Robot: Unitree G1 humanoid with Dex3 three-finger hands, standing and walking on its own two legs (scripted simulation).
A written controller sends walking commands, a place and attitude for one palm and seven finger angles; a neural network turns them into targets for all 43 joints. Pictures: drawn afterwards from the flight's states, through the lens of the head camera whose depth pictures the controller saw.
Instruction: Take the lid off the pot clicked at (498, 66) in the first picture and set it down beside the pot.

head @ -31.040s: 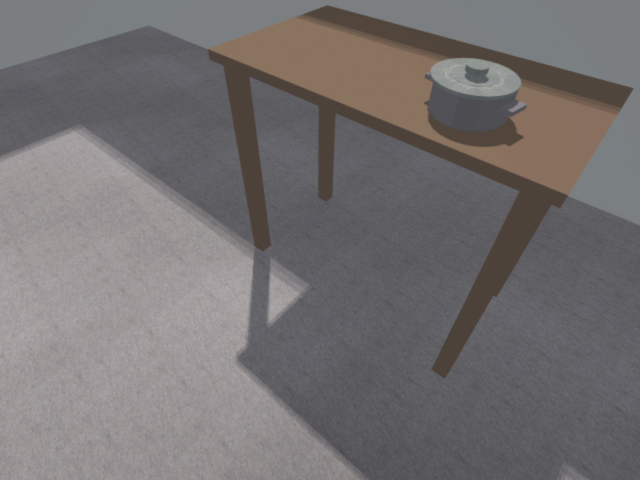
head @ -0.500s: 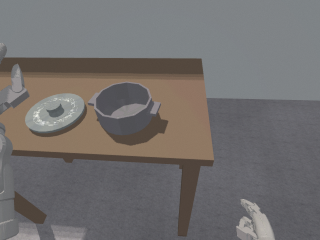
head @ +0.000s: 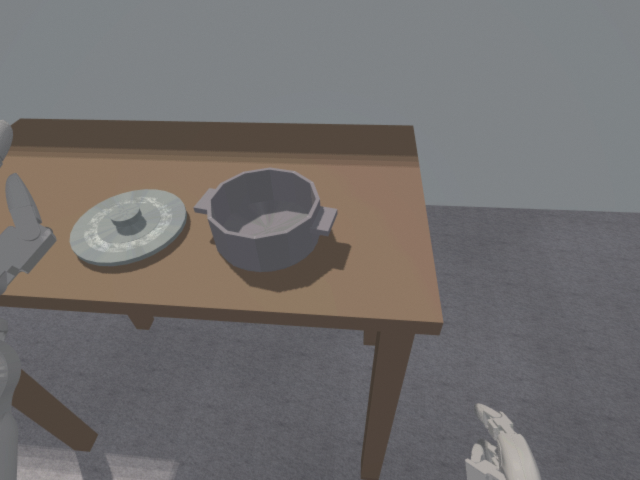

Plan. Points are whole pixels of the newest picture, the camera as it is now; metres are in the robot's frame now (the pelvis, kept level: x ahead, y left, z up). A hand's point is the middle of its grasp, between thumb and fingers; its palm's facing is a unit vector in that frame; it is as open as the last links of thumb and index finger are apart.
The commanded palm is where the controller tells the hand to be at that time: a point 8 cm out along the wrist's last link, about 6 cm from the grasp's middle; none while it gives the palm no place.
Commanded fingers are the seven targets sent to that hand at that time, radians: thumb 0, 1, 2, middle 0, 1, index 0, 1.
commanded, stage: draw the hand back to the body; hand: left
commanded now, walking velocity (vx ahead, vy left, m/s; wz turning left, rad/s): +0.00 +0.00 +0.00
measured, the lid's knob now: (125, 214) +0.46 +0.38 +0.08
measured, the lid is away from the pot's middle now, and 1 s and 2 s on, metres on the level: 0.23 0.23 0.23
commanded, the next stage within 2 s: step back with the hand held close in 0.38 s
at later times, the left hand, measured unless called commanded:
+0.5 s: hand out of the picture +0.16 +0.25 +0.27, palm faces +0.51 -0.82 -0.28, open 7.4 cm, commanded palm +0.11 +0.30 +0.27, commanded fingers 0.00 0.90 0.90 -0.20 -0.30 -0.20 -0.30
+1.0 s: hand out of the picture +0.13 +0.26 +0.25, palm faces +0.42 -0.74 -0.53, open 7.4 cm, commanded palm +0.07 +0.32 +0.27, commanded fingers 0.00 0.90 0.90 -0.20 -0.30 -0.20 -0.30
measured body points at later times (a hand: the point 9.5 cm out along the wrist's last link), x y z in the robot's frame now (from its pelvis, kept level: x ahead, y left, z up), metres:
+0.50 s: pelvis -0.02 +0.02 +0.00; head -0.05 +0.00 +0.45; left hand +0.13 +0.30 +0.28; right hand +0.19 -0.18 -0.08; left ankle +0.01 +0.13 -0.74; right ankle -0.05 -0.08 -0.74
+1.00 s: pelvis -0.06 +0.04 -0.01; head -0.03 +0.06 +0.44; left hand +0.10 +0.30 +0.28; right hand +0.11 -0.19 -0.09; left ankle +0.01 +0.13 -0.74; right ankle -0.07 -0.08 -0.74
